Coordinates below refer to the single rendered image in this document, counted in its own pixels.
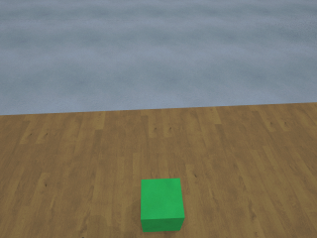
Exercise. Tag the carton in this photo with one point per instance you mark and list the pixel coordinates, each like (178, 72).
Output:
(161, 204)

